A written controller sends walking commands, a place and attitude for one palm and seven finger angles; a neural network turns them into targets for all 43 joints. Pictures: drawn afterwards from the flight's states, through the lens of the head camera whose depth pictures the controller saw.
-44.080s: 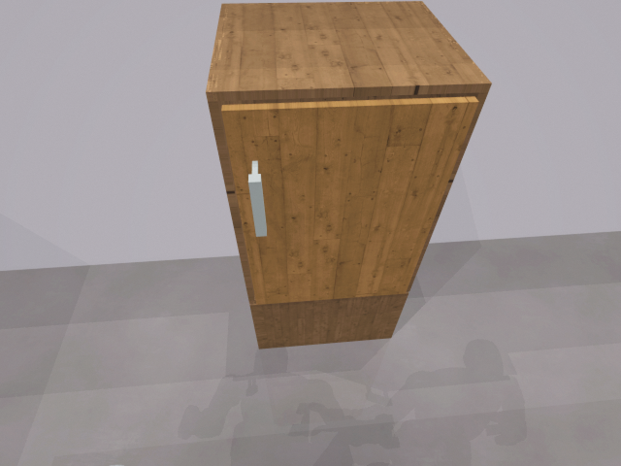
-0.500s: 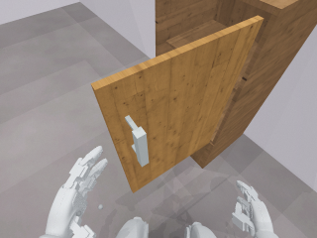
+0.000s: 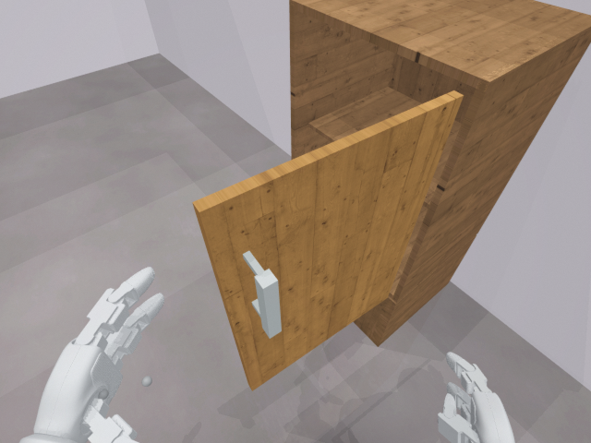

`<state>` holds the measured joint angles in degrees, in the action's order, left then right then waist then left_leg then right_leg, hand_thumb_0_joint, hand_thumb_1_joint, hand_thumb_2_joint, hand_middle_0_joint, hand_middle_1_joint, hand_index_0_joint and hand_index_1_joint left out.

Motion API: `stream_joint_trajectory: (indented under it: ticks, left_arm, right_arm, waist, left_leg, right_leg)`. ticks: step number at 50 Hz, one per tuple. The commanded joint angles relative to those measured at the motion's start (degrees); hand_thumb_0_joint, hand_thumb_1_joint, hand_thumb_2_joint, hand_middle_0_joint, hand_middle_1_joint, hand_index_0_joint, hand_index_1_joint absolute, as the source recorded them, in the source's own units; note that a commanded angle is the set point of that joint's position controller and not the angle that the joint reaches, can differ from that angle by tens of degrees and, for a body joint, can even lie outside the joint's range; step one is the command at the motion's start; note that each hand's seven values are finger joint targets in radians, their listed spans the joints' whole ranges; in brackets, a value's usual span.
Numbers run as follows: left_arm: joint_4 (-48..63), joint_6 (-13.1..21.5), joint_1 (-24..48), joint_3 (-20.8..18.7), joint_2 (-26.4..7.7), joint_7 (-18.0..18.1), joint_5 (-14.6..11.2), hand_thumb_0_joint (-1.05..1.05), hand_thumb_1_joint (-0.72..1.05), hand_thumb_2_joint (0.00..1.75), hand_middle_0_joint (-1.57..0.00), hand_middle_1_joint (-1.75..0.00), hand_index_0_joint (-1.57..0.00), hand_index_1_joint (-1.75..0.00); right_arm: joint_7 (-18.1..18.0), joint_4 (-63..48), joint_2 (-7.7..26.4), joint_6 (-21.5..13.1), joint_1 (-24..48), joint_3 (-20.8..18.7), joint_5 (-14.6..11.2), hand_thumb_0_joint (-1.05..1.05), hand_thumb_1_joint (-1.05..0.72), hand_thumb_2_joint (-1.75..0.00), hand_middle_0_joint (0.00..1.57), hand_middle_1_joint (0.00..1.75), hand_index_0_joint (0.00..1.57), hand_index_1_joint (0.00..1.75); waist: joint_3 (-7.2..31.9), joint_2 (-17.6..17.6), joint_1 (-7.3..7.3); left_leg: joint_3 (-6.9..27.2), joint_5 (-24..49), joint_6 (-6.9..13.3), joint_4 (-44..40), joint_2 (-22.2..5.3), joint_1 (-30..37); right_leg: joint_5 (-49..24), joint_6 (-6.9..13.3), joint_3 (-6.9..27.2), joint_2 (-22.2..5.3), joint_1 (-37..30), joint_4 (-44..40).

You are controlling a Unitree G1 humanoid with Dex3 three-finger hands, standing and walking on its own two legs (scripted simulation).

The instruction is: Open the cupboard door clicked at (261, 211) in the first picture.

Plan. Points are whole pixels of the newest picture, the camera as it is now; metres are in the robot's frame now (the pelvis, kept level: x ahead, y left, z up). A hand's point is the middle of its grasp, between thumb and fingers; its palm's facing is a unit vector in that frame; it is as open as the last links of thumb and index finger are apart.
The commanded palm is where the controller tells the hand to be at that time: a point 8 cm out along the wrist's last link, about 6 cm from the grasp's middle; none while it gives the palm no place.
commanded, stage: draw the hand back to the body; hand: left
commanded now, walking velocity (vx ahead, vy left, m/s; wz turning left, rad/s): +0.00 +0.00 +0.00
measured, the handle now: (261, 295) +0.31 +0.08 +0.04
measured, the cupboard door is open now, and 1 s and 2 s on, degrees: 86 86 86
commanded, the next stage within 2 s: step back with the hand held close in 1.10 s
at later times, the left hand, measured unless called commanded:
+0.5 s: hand (53, 314) +0.20 +0.24 +0.17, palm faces +0.35 -0.85 -0.39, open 11.8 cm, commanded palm +0.15 +0.29 +0.20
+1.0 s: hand (32, 282) +0.21 +0.25 +0.21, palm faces +0.42 -0.82 -0.40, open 7.6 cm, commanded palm +0.16 +0.29 +0.23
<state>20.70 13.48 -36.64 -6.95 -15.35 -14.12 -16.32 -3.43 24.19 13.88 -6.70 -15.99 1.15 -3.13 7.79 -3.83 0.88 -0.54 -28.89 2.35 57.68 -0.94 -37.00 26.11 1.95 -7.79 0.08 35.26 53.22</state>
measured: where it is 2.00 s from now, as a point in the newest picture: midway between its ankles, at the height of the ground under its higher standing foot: outside the picture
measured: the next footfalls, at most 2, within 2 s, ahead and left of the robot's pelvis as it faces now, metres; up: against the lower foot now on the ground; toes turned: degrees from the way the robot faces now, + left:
none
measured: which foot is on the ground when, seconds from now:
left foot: down 0.00-1.00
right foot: down 0.00-1.00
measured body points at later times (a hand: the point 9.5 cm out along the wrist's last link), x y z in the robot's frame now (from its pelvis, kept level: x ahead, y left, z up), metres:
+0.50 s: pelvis +0.02 +0.01 +0.05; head +0.00 +0.00 +0.50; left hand +0.18 +0.29 +0.20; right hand +0.21 -0.20 -0.02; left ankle +0.00 +0.09 -0.68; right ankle +0.01 -0.10 -0.68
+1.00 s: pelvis +0.02 +0.00 +0.06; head +0.00 -0.03 +0.51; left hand +0.18 +0.29 +0.24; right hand +0.21 -0.23 -0.02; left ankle +0.00 +0.09 -0.68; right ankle +0.01 -0.10 -0.68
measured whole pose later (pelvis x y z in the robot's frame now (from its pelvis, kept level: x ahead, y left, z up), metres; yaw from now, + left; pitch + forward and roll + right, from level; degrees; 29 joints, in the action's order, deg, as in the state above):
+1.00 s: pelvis +0.02 +0.00 +0.06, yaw -1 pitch -5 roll -1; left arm 23.8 3.5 -28.1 -17.8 -19.2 6.5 -3.9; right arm -3.7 36.2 13.8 -5.5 -11.2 1.1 -0.2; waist -1.3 -4.2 4.1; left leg -3.1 -15.5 1.9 24.2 0.2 -4.1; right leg 13.3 1.6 -4.8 0.9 4.2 22.0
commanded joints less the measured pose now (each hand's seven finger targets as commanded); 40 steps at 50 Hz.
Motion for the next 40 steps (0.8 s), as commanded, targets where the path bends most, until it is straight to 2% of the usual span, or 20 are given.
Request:
stream_joint_trajectory:
  ticks: [1, 2, 3, 4, 5, 6, 8, 9, 11, 14, 19, 21, 23, 26, 27, 31, 32, 36, 39, 40]
  left_arm:
    - [12.5, 2.0, 1.0, -7.2, -7.2, -0.8, -1.7, 0.00, -0.32, 0.37, -0.16, -0.30, -0.16, -0.30]
    - [17.3, -1.6, -0.7, -8.5, -14.1, 8.9, 7.4, 0.00, -0.29, 0.39, -0.16, -0.30, -0.16, -0.30]
    - [16.8, -4.3, -2.8, -5.8, -8.7, 13.2, 8.4, 0.00, -0.26, 0.40, -0.16, -0.30, -0.16, -0.30]
    - [16.4, -6.2, -3.0, -3.9, -6.9, 16.0, 10.1, 0.00, -0.22, 0.42, -0.16, -0.30, -0.16, -0.30]
    - [16.8, -7.4, -2.1, -4.0, -7.3, 17.9, 11.0, 0.00, -0.18, 0.43, -0.16, -0.30, -0.16, -0.30]
    - [16.7, -8.0, -1.3, -5.2, -8.7, 19.5, 11.9, 0.00, -0.15, 0.45, -0.16, -0.30, -0.16, -0.30]
    - [17.1, -8.6, 1.0, -5.0, -9.1, 21.1, 12.9, 0.00, -0.08, 0.48, -0.16, -0.30, -0.16, -0.30]
    - [18.4, -8.6, 2.4, -5.5, -9.6, 21.7, 13.3, 0.00, -0.05, 0.50, -0.17, -0.30, -0.17, -0.30]
    - [17.7, -8.8, 3.4, -6.6, -10.6, 22.6, 13.8, 0.00, 0.02, 0.52, -0.17, -0.30, -0.17, -0.30]
    - [18.6, -8.8, 4.3, -6.5, -10.0, 22.9, 14.2, 0.00, 0.13, 0.57, -0.17, -0.30, -0.17, -0.30]
    - [16.8, -8.7, 6.1, -8.8, -10.6, 22.7, 14.1, 0.00, 0.31, 0.64, -0.18, -0.30, -0.18, -0.30]
    - [16.3, -8.4, 6.3, -10.9, -11.8, 22.7, 14.0, 0.00, 0.37, 0.68, -0.18, -0.30, -0.18, -0.30]
    - [16.6, -8.2, 6.6, -11.7, -11.6, 22.4, 13.8, 0.00, 0.44, 0.70, -0.18, -0.30, -0.18, -0.30]
    - [16.8, -7.9, 8.3, -14.0, -13.1, 22.3, 13.8, 0.00, 0.55, 0.75, -0.19, -0.30, -0.19, -0.30]
    - [16.7, -7.8, 8.6, -13.9, -12.5, 22.2, 13.6, 0.00, 0.58, 0.76, -0.19, -0.30, -0.19, -0.30]
    - [15.9, -7.4, 11.5, -17.2, -14.6, 22.3, 13.2, 0.00, 0.73, 0.82, -0.19, -0.30, -0.19, -0.30]
    - [15.9, -7.3, 12.2, -17.0, -13.9, 22.2, 13.0, 0.00, 0.76, 0.84, -0.19, -0.30, -0.19, -0.30]
    - [17.0, -6.5, 15.4, -20.3, -16.5, 22.4, 12.8, 0.00, 0.90, 0.90, -0.20, -0.30, -0.20, -0.30]
    - [13.4, -6.8, 12.2, -16.8, -12.2, 21.5, 12.5, 0.00, 0.90, 0.90, -0.20, -0.30, -0.20, -0.30]
    - [13.6, -6.8, 12.6, -17.1, -12.8, 21.5, 12.4, 0.00, 0.90, 0.90, -0.20, -0.30, -0.20, -0.30]
  right_arm:
    - [-0.3, -8.8, 5.9, -4.8, 5.9, -2.2, -0.4, 0.00, -0.90, -0.90, 0.20, 0.30, 0.20, 0.30]
    - [-2.3, -9.4, 5.1, -3.2, 6.0, -2.4, 0.4, 0.00, -0.90, -0.90, 0.20, 0.30, 0.20, 0.30]
    - [-2.8, -9.2, 4.0, -2.6, 5.8, -1.7, 0.8, 0.00, -0.90, -0.90, 0.20, 0.30, 0.20, 0.30]
    - [-2.9, -8.4, 4.0, -1.9, 5.6, -1.3, 0.8, 0.00, -0.90, -0.90, 0.20, 0.30, 0.20, 0.30]
    - [-3.0, -8.0, 4.1, -1.4, 5.9, -1.3, 0.9, 0.00, -0.90, -0.90, 0.20, 0.30, 0.20, 0.30]
    - [-3.2, -7.3, 4.4, -1.2, 6.4, -1.3, 1.0, 0.00, -0.90, -0.90, 0.20, 0.30, 0.20, 0.30]
    - [-3.5, -6.6, 4.6, -1.2, 7.0, -0.9, 1.4, 0.00, -0.90, -0.90, 0.20, 0.30, 0.20, 0.30]
    - [-3.5, -6.2, 4.8, -1.5, 7.1, -0.7, 1.6, 0.00, -0.90, -0.90, 0.20, 0.30, 0.20, 0.30]
    - [-3.5, -4.9, 5.1, -2.0, 7.6, -0.5, 1.8, 0.00, -0.90, -0.90, 0.20, 0.30, 0.20, 0.30]
    - [-3.0, -3.5, 5.0, -2.9, 8.0, -0.2, 2.0, 0.00, -0.90, -0.90, 0.20, 0.30, 0.20, 0.30]
    - [-2.2, -1.4, 5.4, -3.5, 9.7, -0.3, 2.3, 0.00, -0.90, -0.90, 0.20, 0.30, 0.20, 0.30]
    - [-1.9, -0.5, 5.5, -3.6, 10.1, -0.5, 2.5, 0.00, -0.90, -0.90, 0.20, 0.30, 0.20, 0.30]
    - [-1.5, -0.1, 5.4, -3.4, 10.4, -0.6, 2.6, 0.00, -0.90, -0.90, 0.20, 0.30, 0.20, 0.30]
    - [-1.1, 0.5, 5.7, -3.2, 11.0, -0.9, 2.6, 0.00, -0.90, -0.90, 0.20, 0.30, 0.20, 0.30]
    - [-0.9, 0.5, 5.5, -3.1, 10.8, -0.8, 2.7, 0.00, -0.90, -0.90, 0.20, 0.30, 0.20, 0.30]
    - [-0.9, 1.1, 5.7, -2.5, 11.8, -1.2, 2.7, 0.00, -0.90, -0.90, 0.20, 0.30, 0.20, 0.30]
    - [-0.9, 1.2, 5.6, -2.3, 11.8, -1.2, 2.7, 0.00, -0.90, -0.90, 0.20, 0.30, 0.20, 0.30]
    - [-0.8, 2.1, 5.8, -2.5, 12.3, -1.5, 2.7, 0.00, -0.90, -0.90, 0.20, 0.30, 0.20, 0.30]
    - [-0.4, 2.3, 5.9, -1.9, 12.1, -1.7, 2.7, 0.00, -0.90, -0.90, 0.20, 0.30, 0.20, 0.30]
    - [-0.3, 2.2, 6.0, -1.7, 12.3, -1.9, 2.7, 0.00, -0.90, -0.90, 0.20, 0.30, 0.20, 0.30]
  waist:
    - [4.4, 1.8, 0.30]
    - [5.0, 1.5, 3.75]
    - [1.6, 0.9, 2.02]
    - [-0.5, -0.9, 1.59]
    - [-1.6, -0.6, 1.37]
    - [-0.9, 2.5, 1.52]
    - [-2.0, 2.8, 1.10]
    - [-1.6, 1.2, 1.09]
    - [-1.8, 0.2, 1.42]
    - [-2.1, -1.3, 1.61]
    - [-4.3, 1.7, 2.15]
    - [-4.0, 0.6, 2.74]
    - [-4.4, 0.3, 2.87]
    - [-4.1, -1.2, 3.13]
    - [-4.6, -0.7, 3.00]
    - [-5.6, 0.9, 3.24]
    - [-5.9, 0.6, 3.04]
    - [-4.5, -2.0, 3.36]
    - [-6.2, 1.1, 2.97]
    - [-5.9, 1.8, 3.04]
  left_leg:
    - [3.6, 14.8, -1.2, -12.3, 1.1, 5.5]
    - [2.3, 14.7, -0.9, -15.4, 0.0, 6.6]
    - [2.2, 13.0, -1.2, -16.8, 0.3, 7.3]
    - [2.1, 12.4, -1.2, -17.8, 0.1, 8.2]
    - [2.1, 12.8, -1.1, -18.4, -0.1, 9.2]
    - [2.4, 13.8, -0.8, -19.3, -0.2, 10.4]
    - [2.2, 14.2, -0.6, -21.2, -0.3, 13.4]
    - [2.3, 14.7, -0.6, -22.4, -0.2, 15.0]
    - [2.6, 16.8, -0.7, -24.6, -0.3, 17.3]
    - [3.5, 21.9, -1.1, -27.9, -0.8, 21.1]
    - [3.7, 26.3, -1.7, -32.1, -1.4, 24.6]
    - [3.7, 28.9, -2.1, -33.4, -1.5, 25.9]
    - [3.5, 32.1, -2.4, -34.2, -1.7, 27.0]
    - [3.0, 32.8, -2.5, -35.2, -1.7, 28.7]
    - [3.1, 33.1, -2.7, -35.7, -1.7, 28.9]
    - [2.5, 30.6, -2.2, -36.7, -1.6, 29.4]
    - [2.5, 30.2, -2.1, -37.0, -1.5, 29.5]
    - [2.2, 30.6, -2.0, -37.2, -1.2, 30.7]
    - [1.6, 31.6, -1.7, -37.5, -1.3, 31.0]
    - [1.4, 30.4, -1.5, -37.5, -1.3, 31.2]
  right_leg:
    - [-11.9, -0.3, 4.3, 1.3, -8.2, -10.5]
    - [-11.0, 0.2, 7.9, -0.4, -10.7, -13.7]
    - [-9.4, 0.1, 7.3, -0.8, -10.5, -15.6]
    - [-8.8, 0.0, 6.6, -1.0, -10.9, -16.4]
    - [-9.0, -0.1, 6.5, -1.0, -11.2, -17.6]
    - [-9.6, -0.1, 6.2, -0.9, -12.9, -18.8]
    - [-10.3, -0.4, 6.1, -1.1, -14.1, -20.5]
    - [-10.7, -0.3, 5.9, -1.1, -15.2, -21.1]
    - [-12.7, -0.2, 5.5, -1.1, -17.8, -22.4]
    - [-15.3, -0.3, 5.0, -1.0, -20.6, -23.5]
    - [-18.0, -0.3, 4.7, -0.6, -25.1, -26.7]
    - [-19.4, -0.1, 4.8, -0.7, -27.4, -27.8]
    - [-21.2, -0.2, 4.8, -0.6, -28.6, -28.4]
    - [-22.1, -0.1, 5.3, -0.5, -30.2, -29.8]
    - [-22.2, -0.2, 5.1, -0.5, -30.3, -30.0]
    - [-22.2, -0.1, 5.4, -0.3, -31.1, -31.6]
    - [-22.1, -0.2, 5.6, -0.3, -31.1, -31.7]
    - [-23.1, 0.0, 6.0, -0.4, -32.4, -32.4]
    - [-24.1, -0.4, 5.8, -0.5, -31.8, -32.8]
    - [-23.7, -0.5, 6.0, -0.5, -31.8, -33.2]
